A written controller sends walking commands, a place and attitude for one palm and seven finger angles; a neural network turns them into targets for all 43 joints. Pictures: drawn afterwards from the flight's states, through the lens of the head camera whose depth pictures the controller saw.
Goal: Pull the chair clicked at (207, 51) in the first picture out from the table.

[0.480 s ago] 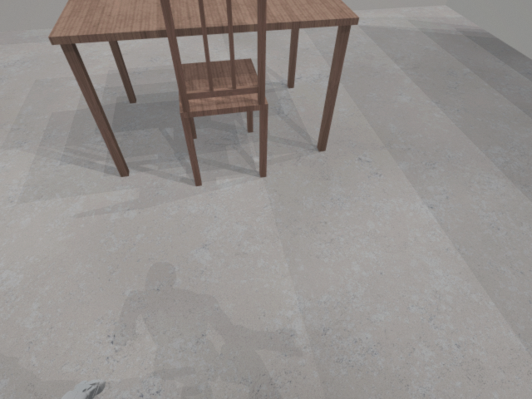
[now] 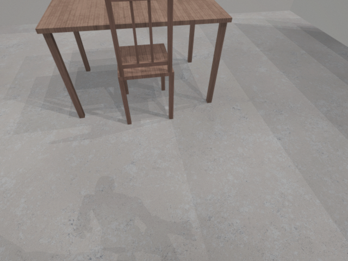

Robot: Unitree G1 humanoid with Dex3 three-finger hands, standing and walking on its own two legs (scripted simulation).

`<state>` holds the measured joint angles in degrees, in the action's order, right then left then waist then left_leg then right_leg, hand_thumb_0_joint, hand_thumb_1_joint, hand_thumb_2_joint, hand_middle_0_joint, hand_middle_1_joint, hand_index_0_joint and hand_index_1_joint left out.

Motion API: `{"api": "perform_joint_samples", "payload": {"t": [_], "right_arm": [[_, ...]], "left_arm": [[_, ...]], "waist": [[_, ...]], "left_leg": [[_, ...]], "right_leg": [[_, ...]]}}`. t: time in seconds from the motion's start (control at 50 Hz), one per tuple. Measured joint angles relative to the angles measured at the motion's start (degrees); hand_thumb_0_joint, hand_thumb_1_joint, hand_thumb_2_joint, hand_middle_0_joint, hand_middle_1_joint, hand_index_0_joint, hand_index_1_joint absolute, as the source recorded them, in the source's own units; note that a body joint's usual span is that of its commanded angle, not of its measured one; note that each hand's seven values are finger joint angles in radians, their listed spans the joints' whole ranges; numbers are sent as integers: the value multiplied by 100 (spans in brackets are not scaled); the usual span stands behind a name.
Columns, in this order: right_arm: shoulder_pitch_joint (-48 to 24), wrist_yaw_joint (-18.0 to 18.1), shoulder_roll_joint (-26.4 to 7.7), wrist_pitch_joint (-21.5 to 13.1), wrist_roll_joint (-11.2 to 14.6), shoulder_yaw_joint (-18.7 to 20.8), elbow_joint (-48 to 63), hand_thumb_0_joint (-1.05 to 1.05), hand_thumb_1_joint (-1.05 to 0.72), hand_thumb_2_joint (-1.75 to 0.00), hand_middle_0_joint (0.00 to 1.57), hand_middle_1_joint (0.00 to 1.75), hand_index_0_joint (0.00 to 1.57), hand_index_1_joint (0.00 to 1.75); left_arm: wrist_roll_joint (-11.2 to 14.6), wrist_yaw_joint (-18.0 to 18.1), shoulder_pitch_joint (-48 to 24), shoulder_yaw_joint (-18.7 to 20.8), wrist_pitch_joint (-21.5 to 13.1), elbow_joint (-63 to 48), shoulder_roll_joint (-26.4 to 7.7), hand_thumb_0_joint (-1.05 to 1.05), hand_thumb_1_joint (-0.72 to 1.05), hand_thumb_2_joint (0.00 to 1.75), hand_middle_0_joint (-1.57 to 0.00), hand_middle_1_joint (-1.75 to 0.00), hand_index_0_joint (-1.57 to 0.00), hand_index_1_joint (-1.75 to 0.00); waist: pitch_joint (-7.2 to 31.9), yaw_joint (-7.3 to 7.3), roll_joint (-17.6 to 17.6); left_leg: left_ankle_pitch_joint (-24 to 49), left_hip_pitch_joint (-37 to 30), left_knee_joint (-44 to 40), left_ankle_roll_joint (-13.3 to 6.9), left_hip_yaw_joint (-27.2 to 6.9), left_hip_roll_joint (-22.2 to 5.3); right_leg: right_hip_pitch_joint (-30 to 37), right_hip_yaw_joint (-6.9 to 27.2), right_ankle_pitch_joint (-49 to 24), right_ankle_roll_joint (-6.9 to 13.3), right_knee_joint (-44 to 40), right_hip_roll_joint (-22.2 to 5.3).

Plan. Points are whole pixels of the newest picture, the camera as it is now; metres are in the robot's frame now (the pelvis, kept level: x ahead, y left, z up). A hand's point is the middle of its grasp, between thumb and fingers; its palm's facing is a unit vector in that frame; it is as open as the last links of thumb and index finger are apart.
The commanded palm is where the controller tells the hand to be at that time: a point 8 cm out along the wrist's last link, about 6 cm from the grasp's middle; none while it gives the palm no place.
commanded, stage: stand and wait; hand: left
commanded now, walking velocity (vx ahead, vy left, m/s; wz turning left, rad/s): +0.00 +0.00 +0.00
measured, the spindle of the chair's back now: (134, 35) +1.26 +0.31 -0.06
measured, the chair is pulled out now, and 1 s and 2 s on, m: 0.00 0.00 0.00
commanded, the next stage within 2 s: look at it before walking up in 0.34 s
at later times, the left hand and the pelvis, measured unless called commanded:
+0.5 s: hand out of the picture +0.06 +0.24 -0.16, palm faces -0.04 -0.95 -0.32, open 7.4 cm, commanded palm none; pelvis -0.02 +0.00 +0.00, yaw +0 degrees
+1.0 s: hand out of the picture +0.05 +0.24 -0.16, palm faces -0.03 -0.95 -0.31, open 7.4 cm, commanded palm none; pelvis -0.01 +0.00 +0.00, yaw +0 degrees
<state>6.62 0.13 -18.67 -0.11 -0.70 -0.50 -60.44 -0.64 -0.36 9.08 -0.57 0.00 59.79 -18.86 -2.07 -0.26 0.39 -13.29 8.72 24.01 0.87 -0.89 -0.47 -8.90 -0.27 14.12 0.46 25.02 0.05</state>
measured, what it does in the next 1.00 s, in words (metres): stands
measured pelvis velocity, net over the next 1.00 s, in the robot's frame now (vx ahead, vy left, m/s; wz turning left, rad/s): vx -0.01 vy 0.00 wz -0.01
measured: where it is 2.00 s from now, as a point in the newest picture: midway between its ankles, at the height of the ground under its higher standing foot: (179, 257)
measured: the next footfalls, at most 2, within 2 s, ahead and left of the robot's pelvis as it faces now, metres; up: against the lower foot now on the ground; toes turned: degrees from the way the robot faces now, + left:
right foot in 1.68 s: +0.27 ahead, -0.14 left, +0.00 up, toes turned -15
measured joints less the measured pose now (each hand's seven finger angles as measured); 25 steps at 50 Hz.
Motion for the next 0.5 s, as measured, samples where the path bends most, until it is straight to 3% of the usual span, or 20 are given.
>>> {"api": "perform_joint_samples", "payload": {"t": [0.5], "right_arm": [[166, -19, 55, -28, 11, 0, -317, 1, -90, -90, 21, 30, 20, 30]], "left_arm": [[-6, 4, -71, 9, -29, 205, 15, 0, 91, 90, -20, -30, -20, -30]], "waist": [[32, 50, -4]], "left_leg": [[229, 18, -182, 35, 23, -48]], "right_leg": [[-34, 24, -240, 26, -178, 47]]}}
